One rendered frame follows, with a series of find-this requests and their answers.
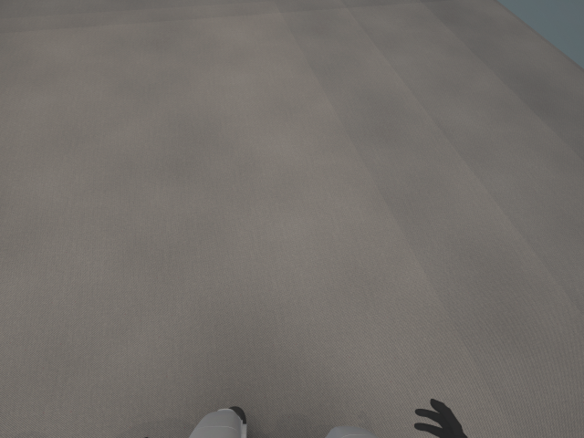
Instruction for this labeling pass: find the robot left thigh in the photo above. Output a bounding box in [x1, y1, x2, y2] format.
[189, 411, 247, 438]

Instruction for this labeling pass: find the left robot shin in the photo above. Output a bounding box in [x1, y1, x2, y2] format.
[218, 409, 241, 420]

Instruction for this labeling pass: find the robot right hand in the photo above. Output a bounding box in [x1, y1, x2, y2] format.
[414, 399, 468, 438]

